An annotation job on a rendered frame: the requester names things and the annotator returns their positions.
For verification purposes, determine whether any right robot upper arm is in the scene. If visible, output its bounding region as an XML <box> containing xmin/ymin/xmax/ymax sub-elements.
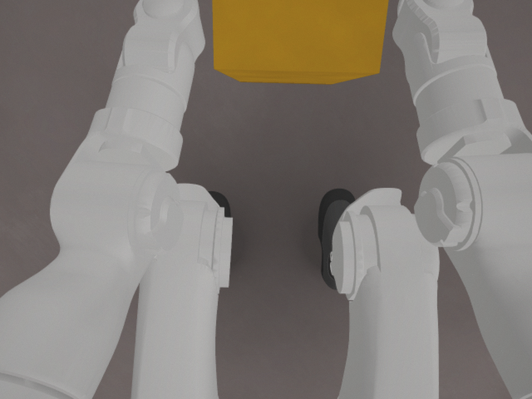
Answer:
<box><xmin>414</xmin><ymin>153</ymin><xmax>532</xmax><ymax>399</ymax></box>

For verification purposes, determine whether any robot left forearm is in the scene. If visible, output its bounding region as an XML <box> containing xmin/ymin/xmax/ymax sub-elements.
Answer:
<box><xmin>50</xmin><ymin>0</ymin><xmax>205</xmax><ymax>231</ymax></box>

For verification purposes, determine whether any robot left foot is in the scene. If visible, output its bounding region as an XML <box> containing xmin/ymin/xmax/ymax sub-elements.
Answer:
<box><xmin>208</xmin><ymin>191</ymin><xmax>231</xmax><ymax>218</ymax></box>

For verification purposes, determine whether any left robot upper arm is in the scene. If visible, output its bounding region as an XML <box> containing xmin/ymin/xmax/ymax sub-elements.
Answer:
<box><xmin>0</xmin><ymin>160</ymin><xmax>184</xmax><ymax>399</ymax></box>

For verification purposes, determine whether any robot left shin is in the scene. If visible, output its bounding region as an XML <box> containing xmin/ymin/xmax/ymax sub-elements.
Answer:
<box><xmin>153</xmin><ymin>184</ymin><xmax>219</xmax><ymax>259</ymax></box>

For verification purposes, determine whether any robot right forearm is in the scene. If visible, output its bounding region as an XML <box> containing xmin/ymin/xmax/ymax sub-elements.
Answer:
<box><xmin>392</xmin><ymin>0</ymin><xmax>532</xmax><ymax>165</ymax></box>

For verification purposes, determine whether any carton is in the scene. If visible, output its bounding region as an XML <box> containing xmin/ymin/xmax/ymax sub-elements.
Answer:
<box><xmin>212</xmin><ymin>0</ymin><xmax>389</xmax><ymax>85</ymax></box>

